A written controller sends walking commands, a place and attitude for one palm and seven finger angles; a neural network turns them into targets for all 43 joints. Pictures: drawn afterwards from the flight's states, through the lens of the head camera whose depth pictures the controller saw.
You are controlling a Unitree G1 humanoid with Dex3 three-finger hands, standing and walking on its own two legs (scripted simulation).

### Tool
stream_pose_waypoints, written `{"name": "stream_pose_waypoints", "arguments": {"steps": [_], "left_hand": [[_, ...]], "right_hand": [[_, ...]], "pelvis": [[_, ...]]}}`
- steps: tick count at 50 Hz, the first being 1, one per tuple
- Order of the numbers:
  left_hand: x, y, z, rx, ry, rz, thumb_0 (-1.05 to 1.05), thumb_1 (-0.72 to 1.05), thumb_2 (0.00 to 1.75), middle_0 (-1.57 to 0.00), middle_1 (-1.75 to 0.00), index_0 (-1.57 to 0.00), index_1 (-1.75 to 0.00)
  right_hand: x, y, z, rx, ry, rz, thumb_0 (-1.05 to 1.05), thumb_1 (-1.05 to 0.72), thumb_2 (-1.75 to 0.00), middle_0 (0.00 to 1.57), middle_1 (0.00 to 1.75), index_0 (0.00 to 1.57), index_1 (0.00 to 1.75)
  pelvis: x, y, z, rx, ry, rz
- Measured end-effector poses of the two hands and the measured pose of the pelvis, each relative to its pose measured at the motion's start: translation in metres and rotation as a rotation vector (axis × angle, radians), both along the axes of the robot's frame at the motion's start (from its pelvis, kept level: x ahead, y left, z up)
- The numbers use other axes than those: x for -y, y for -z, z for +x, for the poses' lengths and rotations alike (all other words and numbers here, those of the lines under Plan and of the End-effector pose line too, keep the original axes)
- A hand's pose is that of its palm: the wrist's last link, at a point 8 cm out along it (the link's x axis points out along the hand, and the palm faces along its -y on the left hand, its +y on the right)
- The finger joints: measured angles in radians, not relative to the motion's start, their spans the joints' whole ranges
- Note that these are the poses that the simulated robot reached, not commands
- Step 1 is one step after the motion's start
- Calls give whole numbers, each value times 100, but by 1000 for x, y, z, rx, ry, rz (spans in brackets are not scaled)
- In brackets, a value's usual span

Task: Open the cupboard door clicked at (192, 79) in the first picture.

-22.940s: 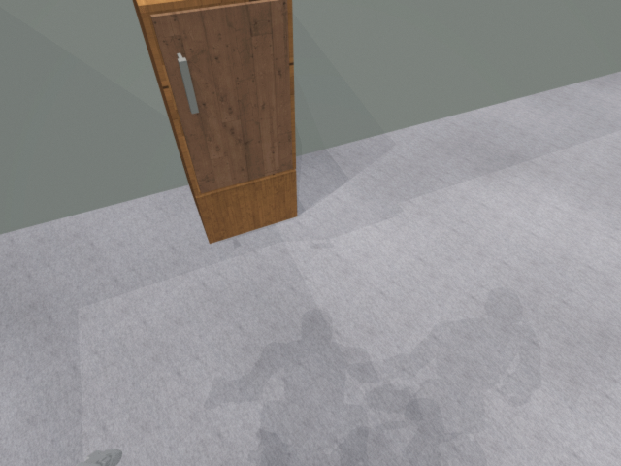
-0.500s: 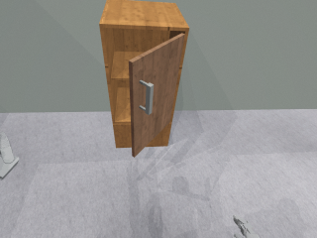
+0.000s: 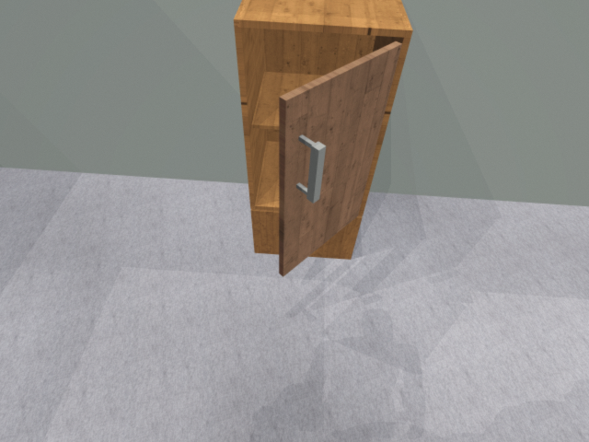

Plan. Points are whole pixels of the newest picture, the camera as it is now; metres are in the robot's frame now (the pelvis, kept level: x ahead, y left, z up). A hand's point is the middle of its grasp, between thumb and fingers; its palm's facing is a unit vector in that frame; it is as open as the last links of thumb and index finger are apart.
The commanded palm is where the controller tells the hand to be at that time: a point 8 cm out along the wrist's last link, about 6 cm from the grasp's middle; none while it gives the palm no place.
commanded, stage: let the arm hang, fingers relaxed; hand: left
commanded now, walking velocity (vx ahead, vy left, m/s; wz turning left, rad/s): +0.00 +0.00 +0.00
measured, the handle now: (308, 169) +0.65 +0.01 -0.04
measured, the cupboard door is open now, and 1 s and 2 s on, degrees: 48 48 48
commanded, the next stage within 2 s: look to check the result in 0.72 s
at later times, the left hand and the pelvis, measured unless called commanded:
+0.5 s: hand out of the picture +0.02 +0.18 -0.16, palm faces +0.02 -0.98 -0.21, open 7.3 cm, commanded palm none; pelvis +0.01 +0.01 +0.01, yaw -1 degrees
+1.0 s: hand out of the picture +0.00 +0.18 -0.16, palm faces +0.02 -0.98 -0.19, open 7.4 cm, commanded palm none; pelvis +0.02 +0.02 +0.01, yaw -2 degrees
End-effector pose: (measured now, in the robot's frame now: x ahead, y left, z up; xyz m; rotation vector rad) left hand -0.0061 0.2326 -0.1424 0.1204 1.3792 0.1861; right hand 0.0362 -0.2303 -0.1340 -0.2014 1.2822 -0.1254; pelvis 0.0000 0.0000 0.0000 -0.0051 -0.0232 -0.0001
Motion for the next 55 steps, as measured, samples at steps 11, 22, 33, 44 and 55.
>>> {"name": "stream_pose_waypoints", "arguments": {"steps": [11,22,33,44,55], "left_hand": [[-1,-15,-35,-159,-7,19,1,93,90,-20,-30,-20,-30],[7,-12,16,-40,29,2,1,91,90,-20,-30,-20,-30],[-1,-12,27,-27,38,13,1,92,90,-20,-30,-20,-30],[4,-11,12,-74,27,-5,1,91,90,-20,-30,-20,-30],[7,-11,7,-94,25,-11,1,91,90,-20,-30,-20,-30]], "right_hand": [[-25,9,-37,-145,65,61,0,-91,-90,20,30,19,30],[-48,13,-52,-176,96,108,0,-91,-90,20,30,19,30],[-52,12,-52,-174,118,107,0,-91,-90,20,30,19,30],[-46,10,-43,-163,113,86,0,-91,-90,20,30,19,30],[-41,8,-37,-156,110,74,0,-92,-90,20,30,19,30]], "pelvis": [[-7,-10,10,7,15,5],[-13,-11,13,11,20,10],[-15,-11,18,10,28,13],[-17,-12,21,7,33,14],[-16,-12,23,5,36,14]]}}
